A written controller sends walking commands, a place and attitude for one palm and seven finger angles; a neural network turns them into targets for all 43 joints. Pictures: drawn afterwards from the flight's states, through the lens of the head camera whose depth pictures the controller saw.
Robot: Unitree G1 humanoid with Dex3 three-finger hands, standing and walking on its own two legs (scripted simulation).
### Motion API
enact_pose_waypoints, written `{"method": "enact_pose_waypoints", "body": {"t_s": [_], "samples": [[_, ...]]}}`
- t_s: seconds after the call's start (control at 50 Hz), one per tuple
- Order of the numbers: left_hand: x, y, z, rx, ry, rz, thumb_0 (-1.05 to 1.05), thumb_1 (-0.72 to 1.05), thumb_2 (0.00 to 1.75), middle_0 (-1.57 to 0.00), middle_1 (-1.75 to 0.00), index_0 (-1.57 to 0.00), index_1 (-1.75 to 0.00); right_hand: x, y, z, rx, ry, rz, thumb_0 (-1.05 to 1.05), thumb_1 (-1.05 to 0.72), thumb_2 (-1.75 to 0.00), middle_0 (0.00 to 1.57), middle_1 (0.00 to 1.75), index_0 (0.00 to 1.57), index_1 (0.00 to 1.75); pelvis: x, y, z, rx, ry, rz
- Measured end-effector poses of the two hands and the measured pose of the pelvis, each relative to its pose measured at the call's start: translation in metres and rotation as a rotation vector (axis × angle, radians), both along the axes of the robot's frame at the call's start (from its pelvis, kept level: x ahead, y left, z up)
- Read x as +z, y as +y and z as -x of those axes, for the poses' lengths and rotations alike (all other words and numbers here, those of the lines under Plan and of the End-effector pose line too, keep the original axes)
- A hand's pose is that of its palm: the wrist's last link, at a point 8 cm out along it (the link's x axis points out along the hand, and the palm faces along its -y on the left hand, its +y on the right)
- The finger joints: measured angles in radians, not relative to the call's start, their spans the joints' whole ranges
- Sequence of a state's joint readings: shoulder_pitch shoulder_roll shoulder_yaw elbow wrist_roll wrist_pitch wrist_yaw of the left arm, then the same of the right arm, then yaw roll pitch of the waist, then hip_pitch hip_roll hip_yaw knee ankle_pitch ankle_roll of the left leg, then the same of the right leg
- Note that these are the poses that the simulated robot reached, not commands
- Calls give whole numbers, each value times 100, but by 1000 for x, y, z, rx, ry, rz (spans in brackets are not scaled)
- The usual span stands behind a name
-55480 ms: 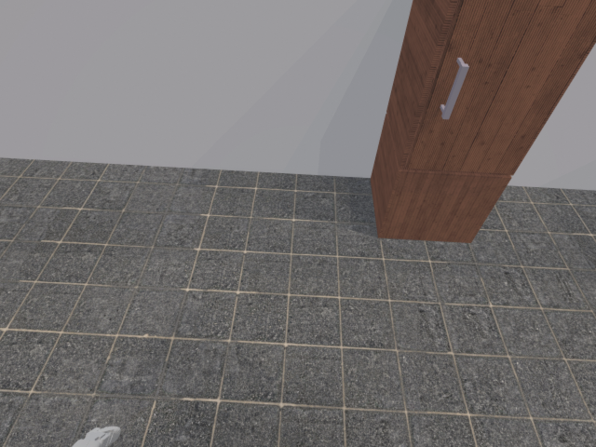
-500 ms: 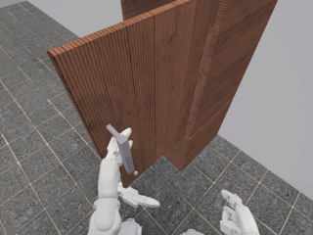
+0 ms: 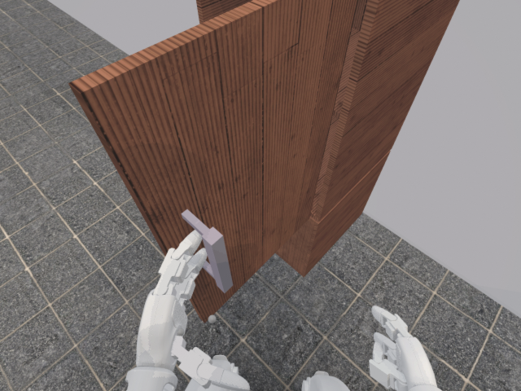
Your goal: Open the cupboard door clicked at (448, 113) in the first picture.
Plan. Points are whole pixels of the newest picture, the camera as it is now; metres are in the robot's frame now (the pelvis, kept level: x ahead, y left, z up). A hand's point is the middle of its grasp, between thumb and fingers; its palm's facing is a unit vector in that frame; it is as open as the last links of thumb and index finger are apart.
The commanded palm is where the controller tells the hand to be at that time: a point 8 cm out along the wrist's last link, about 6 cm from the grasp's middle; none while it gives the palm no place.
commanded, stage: slide the hand sideways off the handle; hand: left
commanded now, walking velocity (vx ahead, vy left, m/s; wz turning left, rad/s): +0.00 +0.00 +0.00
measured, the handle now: (209, 254) +0.30 +0.09 +0.06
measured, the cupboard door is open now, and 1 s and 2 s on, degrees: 91 91 91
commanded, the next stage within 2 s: draw the hand back to the body in 0.58 s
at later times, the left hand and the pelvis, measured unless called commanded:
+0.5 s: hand (167, 364) +0.16 +0.12 +0.06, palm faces +0.03 -1.00 -0.01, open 16.3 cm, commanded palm +0.12 +0.18 +0.06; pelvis +0.00 -0.01 -0.01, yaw +0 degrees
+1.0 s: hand (124, 346) +0.17 +0.16 +0.11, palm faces +0.04 -1.00 -0.04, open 16.3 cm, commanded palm +0.13 +0.22 +0.12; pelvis +0.00 +0.00 +0.01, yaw +0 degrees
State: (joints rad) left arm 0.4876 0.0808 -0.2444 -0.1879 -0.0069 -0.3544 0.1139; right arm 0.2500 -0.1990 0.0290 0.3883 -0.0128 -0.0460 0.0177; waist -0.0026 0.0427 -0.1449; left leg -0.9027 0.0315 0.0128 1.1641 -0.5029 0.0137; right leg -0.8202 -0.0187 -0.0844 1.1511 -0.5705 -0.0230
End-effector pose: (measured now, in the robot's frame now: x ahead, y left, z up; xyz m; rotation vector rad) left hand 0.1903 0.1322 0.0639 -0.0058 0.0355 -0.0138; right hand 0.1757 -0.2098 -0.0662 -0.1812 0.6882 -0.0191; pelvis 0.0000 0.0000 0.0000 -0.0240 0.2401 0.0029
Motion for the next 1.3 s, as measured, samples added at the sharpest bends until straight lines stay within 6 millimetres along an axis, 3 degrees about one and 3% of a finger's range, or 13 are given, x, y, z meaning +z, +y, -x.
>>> {"method": "enact_pose_waypoints", "body": {"t_s": [0.38,0.56,0.74,0.96,1.08,1.2,1.3], "samples": [[2,33,45,49,17,-9,-1,-50,30,-15,-30,-16,-31,-1,-14,-20,-15,-44,25,1,-90,-90,20,30,21,30,-10,-9,-2,8,15,3],[-3,48,56,33,22,-21,-1,-50,30,-15,-30,-15,-30,-8,-17,-13,-44,-48,28,1,-90,-90,20,30,21,30,-16,-11,6,10,13,13],[-1,55,54,22,-5,-1,-1,-50,30,-15,-30,-15,-30,-9,-17,1,-70,-46,39,1,-90,-90,20,30,21,30,-17,-8,12,8,8,23],[45,76,47,47,-26,-60,-1,-50,30,-15,-30,-15,-30,15,-7,9,-113,-52,9,1,-90,-90,20,30,21,30,7,0,5,8,-48,25],[54,86,48,45,2,-56,-1,-50,30,-15,-30,-15,-30,32,-5,2,-100,-78,25,1,-90,-90,20,30,21,30,19,4,-2,11,-70,25],[76,100,46,46,-47,-79,-1,-47,31,-15,-30,-15,-30,45,-2,-10,-82,-116,29,1,-90,-90,20,30,21,30,27,6,-8,17,-93,29],[97,115,43,153,13,-277,-1,-37,35,-16,-30,-16,-30,57,3,-18,-92,-120,44,1,-90,-90,20,30,21,30,39,9,-15,1,-118,23]]}}
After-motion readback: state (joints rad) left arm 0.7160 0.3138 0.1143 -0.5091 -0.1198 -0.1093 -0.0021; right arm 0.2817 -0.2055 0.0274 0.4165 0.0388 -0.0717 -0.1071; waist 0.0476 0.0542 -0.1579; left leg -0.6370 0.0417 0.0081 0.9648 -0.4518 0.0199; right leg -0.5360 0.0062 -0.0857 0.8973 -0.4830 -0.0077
